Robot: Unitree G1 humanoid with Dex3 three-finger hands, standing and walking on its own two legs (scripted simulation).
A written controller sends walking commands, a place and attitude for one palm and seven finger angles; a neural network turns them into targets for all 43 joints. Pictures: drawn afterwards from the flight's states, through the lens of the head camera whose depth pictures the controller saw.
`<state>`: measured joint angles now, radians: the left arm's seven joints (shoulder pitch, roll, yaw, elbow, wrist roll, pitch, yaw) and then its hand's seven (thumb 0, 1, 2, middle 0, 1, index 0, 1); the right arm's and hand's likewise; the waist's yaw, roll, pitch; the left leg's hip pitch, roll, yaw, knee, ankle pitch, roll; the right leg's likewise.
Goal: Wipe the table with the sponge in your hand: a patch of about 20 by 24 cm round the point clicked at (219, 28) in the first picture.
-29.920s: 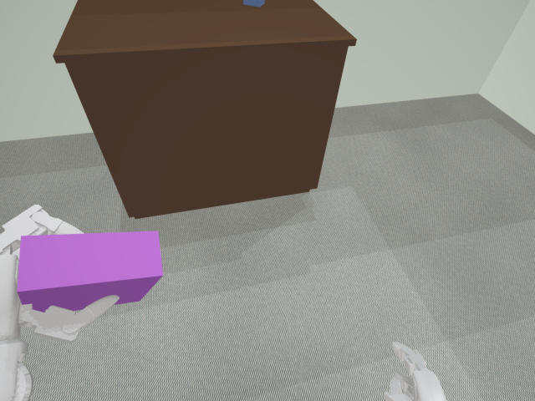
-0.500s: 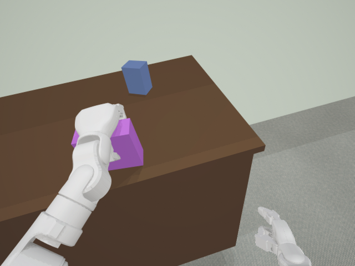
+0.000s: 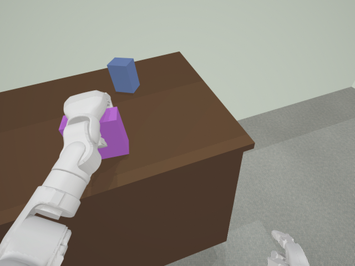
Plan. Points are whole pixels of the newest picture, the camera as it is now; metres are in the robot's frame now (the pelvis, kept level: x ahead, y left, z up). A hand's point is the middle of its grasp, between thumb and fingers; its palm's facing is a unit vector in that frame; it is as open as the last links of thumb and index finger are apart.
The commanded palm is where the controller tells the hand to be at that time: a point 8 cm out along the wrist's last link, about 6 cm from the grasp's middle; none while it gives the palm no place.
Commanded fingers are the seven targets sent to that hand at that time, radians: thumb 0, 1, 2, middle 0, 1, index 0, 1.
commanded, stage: wipe forward along the third lane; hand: left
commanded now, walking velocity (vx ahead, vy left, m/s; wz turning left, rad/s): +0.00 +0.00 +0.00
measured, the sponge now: (100, 141) +0.38 +0.23 +0.10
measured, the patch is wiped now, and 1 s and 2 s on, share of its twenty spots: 0.80 0.95 1.00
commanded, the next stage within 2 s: wipe back along the third lane in 0.92 s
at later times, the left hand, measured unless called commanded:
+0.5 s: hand (96, 112) +0.43 +0.24 +0.15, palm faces -0.04 -0.02 -1.00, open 9.5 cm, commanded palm +0.42 +0.25 +0.19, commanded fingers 0.00 0.10 1.30 -1.20 -1.60 -1.20 -1.60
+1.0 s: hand (95, 101) +0.48 +0.27 +0.15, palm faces -0.06 -0.02 -1.00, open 9.5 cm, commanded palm +0.47 +0.27 +0.19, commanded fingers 0.00 0.10 1.30 -1.20 -1.60 -1.20 -1.60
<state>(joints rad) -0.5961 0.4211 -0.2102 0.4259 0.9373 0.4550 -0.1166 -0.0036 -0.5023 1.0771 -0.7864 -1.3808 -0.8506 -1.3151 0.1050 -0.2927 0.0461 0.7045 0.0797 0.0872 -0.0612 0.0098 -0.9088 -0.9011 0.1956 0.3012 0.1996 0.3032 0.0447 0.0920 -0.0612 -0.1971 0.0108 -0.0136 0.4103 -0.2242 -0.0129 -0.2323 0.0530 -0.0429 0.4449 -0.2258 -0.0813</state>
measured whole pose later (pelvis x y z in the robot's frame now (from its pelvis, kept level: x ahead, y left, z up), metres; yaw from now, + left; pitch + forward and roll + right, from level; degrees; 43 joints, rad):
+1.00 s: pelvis +0.01 +0.03 +0.00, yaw +0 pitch +7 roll +0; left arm -0.96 0.48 -0.13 0.99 1.00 0.27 -0.04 0.01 -0.51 1.10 -0.80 -1.35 -0.84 -1.34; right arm 0.23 -0.29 0.02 0.75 0.08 0.11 -0.06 0.01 -0.91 -0.90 0.20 0.30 0.20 0.30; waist -0.04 0.07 -0.10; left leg -0.32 -0.01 0.00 0.42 -0.24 0.01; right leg -0.33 0.04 -0.03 0.41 -0.21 -0.04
